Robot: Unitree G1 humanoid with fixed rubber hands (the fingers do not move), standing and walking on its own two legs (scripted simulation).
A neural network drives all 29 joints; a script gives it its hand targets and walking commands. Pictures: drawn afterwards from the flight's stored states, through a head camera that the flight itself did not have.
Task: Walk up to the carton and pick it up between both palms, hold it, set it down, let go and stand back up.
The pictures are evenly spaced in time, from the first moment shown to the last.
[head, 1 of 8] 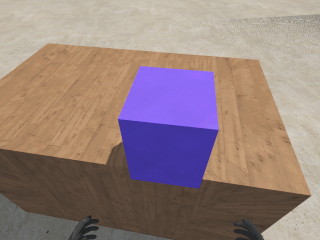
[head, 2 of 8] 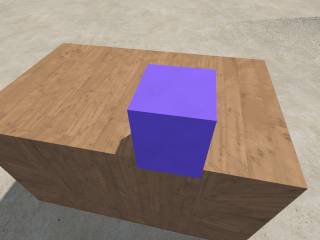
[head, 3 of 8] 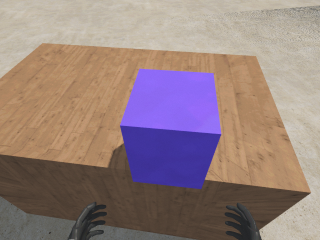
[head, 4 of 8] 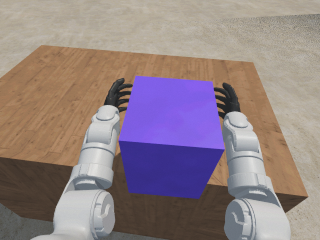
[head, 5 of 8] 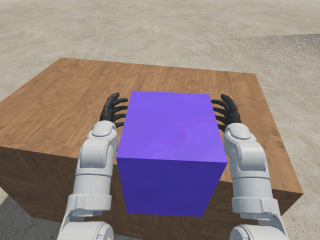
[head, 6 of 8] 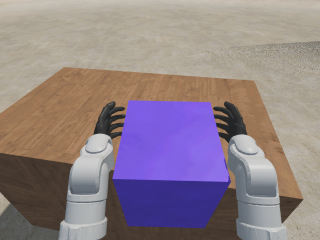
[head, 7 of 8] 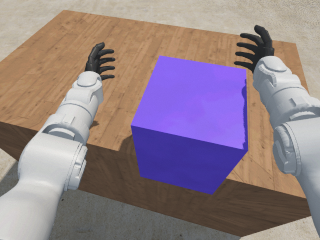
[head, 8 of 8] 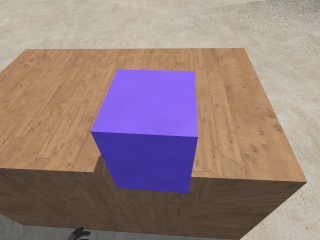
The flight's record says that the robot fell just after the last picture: no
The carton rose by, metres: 0.10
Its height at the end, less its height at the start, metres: +0.00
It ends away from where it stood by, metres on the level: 0.02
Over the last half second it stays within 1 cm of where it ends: yes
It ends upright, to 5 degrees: yes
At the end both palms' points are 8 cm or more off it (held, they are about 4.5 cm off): yes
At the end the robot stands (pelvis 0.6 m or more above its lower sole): yes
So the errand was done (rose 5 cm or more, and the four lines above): yes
